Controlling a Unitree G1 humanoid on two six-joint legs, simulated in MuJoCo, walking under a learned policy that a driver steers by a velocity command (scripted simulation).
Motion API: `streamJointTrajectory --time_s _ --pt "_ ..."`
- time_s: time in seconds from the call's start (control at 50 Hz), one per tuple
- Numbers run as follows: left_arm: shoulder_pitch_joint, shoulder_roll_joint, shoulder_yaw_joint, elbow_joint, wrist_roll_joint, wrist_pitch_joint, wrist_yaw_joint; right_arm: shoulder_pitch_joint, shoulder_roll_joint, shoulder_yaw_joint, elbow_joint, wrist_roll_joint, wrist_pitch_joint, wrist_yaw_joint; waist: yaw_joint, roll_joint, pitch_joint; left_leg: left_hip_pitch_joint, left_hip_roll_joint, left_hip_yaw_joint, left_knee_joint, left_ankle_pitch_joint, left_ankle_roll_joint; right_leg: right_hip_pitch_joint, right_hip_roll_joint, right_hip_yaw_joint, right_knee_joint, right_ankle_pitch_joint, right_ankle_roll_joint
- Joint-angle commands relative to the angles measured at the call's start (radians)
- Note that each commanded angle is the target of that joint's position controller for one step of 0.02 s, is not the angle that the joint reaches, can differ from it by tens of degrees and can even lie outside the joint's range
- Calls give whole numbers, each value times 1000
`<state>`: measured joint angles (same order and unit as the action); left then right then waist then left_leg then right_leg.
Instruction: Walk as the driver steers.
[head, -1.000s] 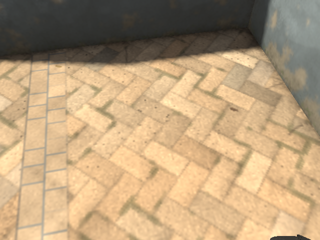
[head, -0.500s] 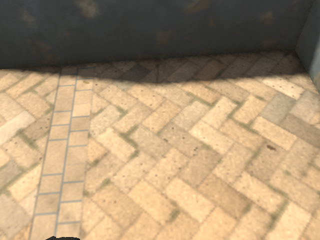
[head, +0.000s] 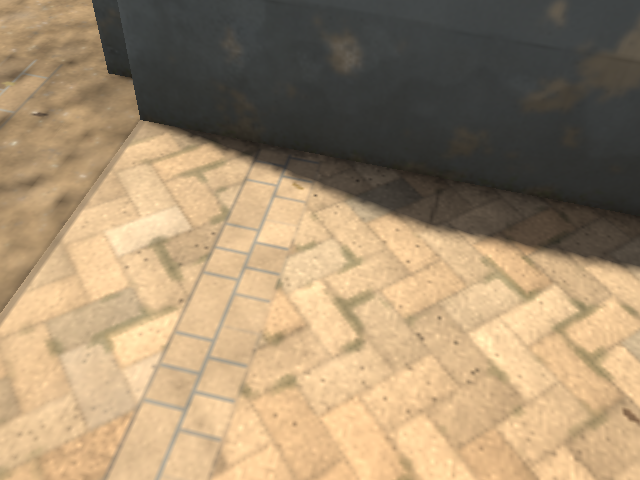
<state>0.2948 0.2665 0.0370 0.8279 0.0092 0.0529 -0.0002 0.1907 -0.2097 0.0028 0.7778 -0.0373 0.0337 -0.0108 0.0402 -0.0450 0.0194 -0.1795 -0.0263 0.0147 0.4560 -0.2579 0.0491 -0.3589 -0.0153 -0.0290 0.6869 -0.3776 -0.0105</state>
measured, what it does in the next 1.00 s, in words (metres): walks ahead: right foot, then left foot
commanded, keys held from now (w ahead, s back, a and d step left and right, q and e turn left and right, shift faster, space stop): e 0.02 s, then w+e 0.48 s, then w+q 0.32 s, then no key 0.18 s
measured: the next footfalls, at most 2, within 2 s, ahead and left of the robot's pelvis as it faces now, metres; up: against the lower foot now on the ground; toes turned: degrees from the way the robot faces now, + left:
right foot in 0.42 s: +0.08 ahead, -0.15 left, +0.00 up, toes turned -17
left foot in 0.92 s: +0.45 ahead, -0.13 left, +0.00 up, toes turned -9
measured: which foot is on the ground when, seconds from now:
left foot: down 0.00-0.42, up 0.44-0.90, down 0.92-1.00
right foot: up 0.00-0.40, down 0.42-0.92, up 0.94-1.00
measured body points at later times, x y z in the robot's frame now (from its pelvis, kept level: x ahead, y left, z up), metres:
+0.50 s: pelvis +0.06 -0.07 -0.01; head +0.07 -0.10 +0.44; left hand +0.25 +0.16 -0.10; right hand +0.04 -0.36 -0.15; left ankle +0.02 +0.08 -0.68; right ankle +0.04 -0.14 -0.74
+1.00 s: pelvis +0.31 -0.14 -0.02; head +0.35 -0.15 +0.43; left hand +0.36 +0.10 -0.16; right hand +0.38 -0.42 -0.15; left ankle +0.41 -0.12 -0.74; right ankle +0.10 -0.18 -0.63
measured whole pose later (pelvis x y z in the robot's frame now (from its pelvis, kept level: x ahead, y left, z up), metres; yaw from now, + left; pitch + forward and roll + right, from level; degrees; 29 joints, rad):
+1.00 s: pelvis +0.31 -0.14 -0.02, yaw -12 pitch +0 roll +0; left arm 0.35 0.21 0.01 0.96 0.00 -0.06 0.03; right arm 0.15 -0.25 -0.03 0.87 -0.01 -0.06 0.01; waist 0.02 0.00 0.09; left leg -0.41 -0.09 0.11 0.56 -0.15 0.14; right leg -0.18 0.07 -0.01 1.18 -0.47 -0.04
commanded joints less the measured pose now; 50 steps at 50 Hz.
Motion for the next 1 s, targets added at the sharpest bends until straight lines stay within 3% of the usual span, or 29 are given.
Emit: streamJointTrajectory --time_s 0.02,0.04,0.06,0.1,0.12,0.2,0.3,0.34,0.38,0.4,0.42,0.44,0.46,0.5,0.52,0.56,0.6,0.72,0.8,0.84,0.86,0.88,0.9,0.92,0.94,0.96,0.98,1.0 --pt "36 115 39 -20 9 -12 -2 -52 -167 -38 -50 16 -29 -31 -9 204 14 17 235 -121 -174 447 123 -43 38 53 187 -37 1" --pt "43 113 41 -16 12 -15 -1 2 -172 -43 -39 21 -27 -31 -30 174 -27 86 255 -126 -175 408 135 -74 39 51 235 -56 6" --pt "29 110 43 -20 15 -15 -2 46 -179 -49 -26 23 -25 -30 -52 161 -32 140 274 -151 -201 235 146 -128 29 49 269 -60 8" --pt "-42 104 45 -47 21 -12 -13 84 -174 -55 -9 18 -25 -31 -87 171 24 187 301 -211 -285 -123 156 -236 7 50 265 -46 14" --pt "-69 99 46 -58 22 -12 -19 91 -174 -58 -2 16 -29 -32 -95 176 53 200 310 -225 -313 -187 158 -270 1 49 248 -34 17" --pt "-89 63 42 -69 22 -22 -37 110 -175 -74 25 9 -65 -26 -93 141 49 224 327 -181 -335 -162 165 -256 -18 30 160 -3 7" --pt "-138 60 38 -110 17 -27 -66 99 -206 -96 36 5 -90 -4 -80 168 49 109 338 -92 -334 -206 152 -119 -31 -20 22 -12 -42" --pt "-131 66 38 -116 12 -32 -73 80 -224 -104 34 5 -92 5 -62 168 50 42 336 -52 -317 -209 136 -22 -19 -49 -41 4 -67" --pt "-57 62 38 -94 19 -42 -72 49 -234 -109 32 13 -84 9 -9 136 43 -59 310 25 -219 -221 106 146 17 -92 -151 72 -87" --pt "23 82 47 -62 26 -50 -66 51 -222 -105 31 12 -80 10 22 91 20 -144 275 82 -97 -208 84 279 51 -93 -183 48 -99" --pt "170 141 70 -11 34 -61 -53 53 -169 -87 22 -1 -78 14 79 -75 -41 -252 197 183 204 -148 45 446 -12 52 -281 -85 -131" --pt "261 274 97 -24 25 -73 -37 -31 -83 -59 -68 -6 -83 27 118 -349 -47 -584 29 205 565 -331 -16 560 -320 655 -515 -429 -257" --pt "203 254 85 -39 13 -71 -27 -56 -151 -72 -70 -30 -85 31 91 -166 22 -684 38 1 676 -309 -13 481 -358 772 -576 -422 -306" --pt "89 182 64 -61 7 -71 -19 -16 -189 -79 -42 7 -105 51 5 -38 86 -620 116 -38 639 -93 -11 376 -260 535 -531 -130 -259" --pt "51 155 55 -69 5 -80 -13 22 -183 -77 -14 2 -104 53 -25 -17 70 -571 129 -29 593 -30 -17 374 -211 433 -534 24 -225" --pt "37 118 38 -64 1 -106 -10 80 -171 -71 32 -13 -83 56 -47 -31 17 -493 125 4 588 49 -35 374 -161 294 -528 343 -190" --pt "78 120 37 -37 -6 -123 -12 57 -155 -67 32 -5 -66 57 -47 -18 10 -505 123 21 597 82 -42 388 -149 212 -514 565 -176" --pt "151 88 19 25 11 -134 -4 -128 -112 -48 -16 14 -61 64 0 -17 90 -570 73 24 419 211 -19 396 -131 51 -558 700 -122" --pt "159 80 7 66 12 -143 15 -208 -90 -30 -45 11 -67 68 7 -9 120 -476 31 85 209 262 27 429 -161 -18 -584 843 -100" --pt "156 91 4 88 12 -145 27 -165 -97 -31 -34 8 -69 58 -21 -18 82 -361 -27 131 152 221 63 476 -169 -47 -483 1185 -79" --pt "155 104 5 99 14 -143 36 -96 -106 -34 -11 4 -73 51 -50 -36 43 -290 -64 146 144 184 77 499 -171 -49 -382 1357 -66" --pt "142 119 8 106 20 -137 44 42 -125 -42 37 3 -81 42 -105 -48 -19 -175 -91 134 122 169 90 500 -169 -45 -221 1425 -53" --pt "120 139 12 108 14 -132 45 185 -146 -52 85 -1 -93 33 -167 -60 -79 -29 -78 93 41 240 111 460 -164 -42 -34 1360 -45" --pt "78 133 6 91 -4 -136 39 320 -178 -63 125 -20 -102 21 -237 -21 -154 202 24 2 -2 396 154 297 -118 -63 227 1060 -42" --pt "194 11 -15 71 -12 -142 26 340 -291 -88 143 -27 -99 14 -131 266 -268 518 359 -347 149 1061 292 -34 67 -81 630 -118 -18" --pt "240 71 2 97 -31 -128 31 351 -283 -96 136 33 -96 19 -134 154 -440 587 444 -599 72 1102 425 -146 131 97 834 -221 -18" --pt "143 94 1 79 -17 -125 29 205 -243 -91 103 53 -90 13 -102 54 -288 401 400 -457 -16 929 386 -173 57 138 788 -91 -27" --pt "76 89 -1 63 -4 -128 23 110 -167 -68 88 46 -87 10 -80 41 -141 237 354 -373 -86 816 339 -181 25 109 710 -40 -31"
